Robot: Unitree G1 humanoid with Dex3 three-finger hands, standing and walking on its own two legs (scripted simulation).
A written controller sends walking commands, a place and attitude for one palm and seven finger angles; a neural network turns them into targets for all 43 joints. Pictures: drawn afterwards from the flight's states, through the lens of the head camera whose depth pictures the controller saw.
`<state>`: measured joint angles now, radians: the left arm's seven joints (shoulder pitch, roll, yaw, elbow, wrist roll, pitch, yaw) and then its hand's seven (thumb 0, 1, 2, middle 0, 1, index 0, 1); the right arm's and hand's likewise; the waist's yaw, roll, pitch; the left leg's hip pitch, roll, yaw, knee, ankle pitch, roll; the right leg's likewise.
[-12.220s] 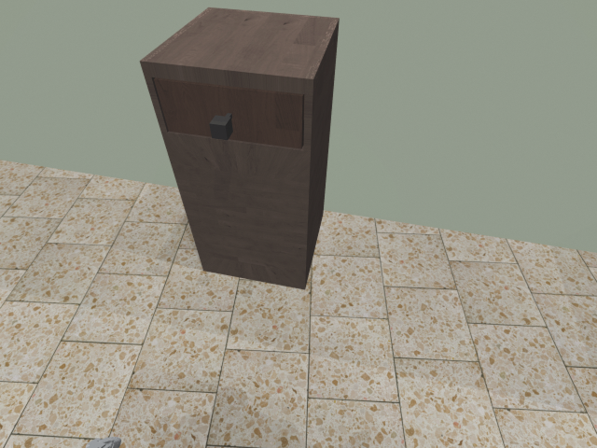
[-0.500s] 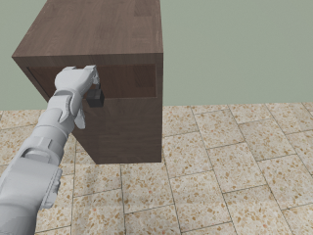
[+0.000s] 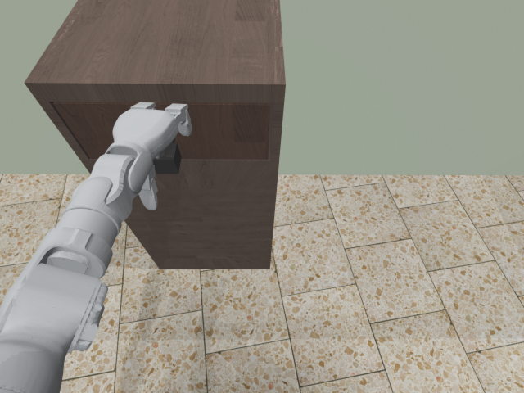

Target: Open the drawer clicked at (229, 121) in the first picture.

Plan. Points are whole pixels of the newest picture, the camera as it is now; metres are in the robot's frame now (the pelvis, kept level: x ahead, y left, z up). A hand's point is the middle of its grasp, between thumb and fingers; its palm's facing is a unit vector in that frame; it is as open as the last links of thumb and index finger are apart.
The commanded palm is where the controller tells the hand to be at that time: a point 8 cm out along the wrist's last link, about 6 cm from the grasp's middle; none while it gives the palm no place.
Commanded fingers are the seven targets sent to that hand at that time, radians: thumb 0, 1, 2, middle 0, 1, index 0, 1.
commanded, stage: move the hooked fingers above the handle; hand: left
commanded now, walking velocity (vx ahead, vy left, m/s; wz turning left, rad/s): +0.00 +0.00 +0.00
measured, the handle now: (168, 150) +0.55 +0.17 +0.00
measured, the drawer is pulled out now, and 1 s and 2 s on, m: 0.00 0.00 0.00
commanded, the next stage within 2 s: lower the fingers behind the handle in 0.04 s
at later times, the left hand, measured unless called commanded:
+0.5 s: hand (129, 165) +0.48 +0.21 +0.04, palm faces -0.23 +0.03 -0.97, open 13.8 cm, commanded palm +0.48 +0.20 +0.10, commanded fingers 0.00 -0.50 0.30 -0.30 -1.20 -0.30 -1.20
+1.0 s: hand (153, 160) +0.51 +0.19 +0.02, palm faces -0.08 -0.01 -1.00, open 13.7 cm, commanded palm +0.48 +0.19 +0.06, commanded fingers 0.00 -0.50 0.30 -0.30 -1.20 -0.30 -1.20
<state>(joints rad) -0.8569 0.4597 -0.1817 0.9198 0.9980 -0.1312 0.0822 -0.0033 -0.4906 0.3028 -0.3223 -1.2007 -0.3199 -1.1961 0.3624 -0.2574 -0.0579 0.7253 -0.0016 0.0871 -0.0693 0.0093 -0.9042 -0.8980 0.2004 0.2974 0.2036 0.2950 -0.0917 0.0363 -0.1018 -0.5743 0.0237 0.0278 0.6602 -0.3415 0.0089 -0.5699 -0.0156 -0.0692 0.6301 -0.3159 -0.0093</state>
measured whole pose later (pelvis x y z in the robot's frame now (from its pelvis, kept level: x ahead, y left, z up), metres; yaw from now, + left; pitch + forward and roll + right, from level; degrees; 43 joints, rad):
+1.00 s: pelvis -0.01 +0.01 -0.02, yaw -3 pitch +21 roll -1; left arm -0.94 0.48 -0.02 1.18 1.09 0.04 0.30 0.00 -0.49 0.30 -0.32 -1.20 -0.34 -1.23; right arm 0.36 -0.23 -0.02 0.73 -0.02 0.09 -0.02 0.01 -0.90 -0.90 0.20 0.30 0.20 0.29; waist -0.17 0.07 -0.14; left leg -0.77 0.04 0.06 0.79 -0.39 0.02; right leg -0.78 0.00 -0.03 0.75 -0.33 0.00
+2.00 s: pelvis -0.03 +0.01 -0.03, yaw -2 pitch +23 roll -2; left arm -0.98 0.54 -0.03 1.14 1.11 -0.05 0.30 0.00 -0.49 0.30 -0.32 -1.20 -0.28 -1.27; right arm 0.40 -0.26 -0.04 0.72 -0.02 0.07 -0.04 0.01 -0.90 -0.90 0.20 0.30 0.20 0.29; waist -0.17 0.06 -0.14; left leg -0.90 0.05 0.04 0.90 -0.40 0.02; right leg -0.89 0.00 -0.05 0.84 -0.34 -0.01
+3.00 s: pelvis +0.00 +0.00 +0.00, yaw -1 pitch +16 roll +0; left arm -0.90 0.45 -0.07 1.03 1.07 -0.01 0.24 0.00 -0.49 0.30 -0.32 -1.20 -0.32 -1.20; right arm 0.32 -0.26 -0.05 0.70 0.00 0.11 -0.03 0.01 -0.91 -0.90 0.20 0.30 0.20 0.29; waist -0.11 0.06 -0.12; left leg -0.60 0.03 0.04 0.67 -0.35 0.00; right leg -0.61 0.00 -0.05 0.65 -0.32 -0.02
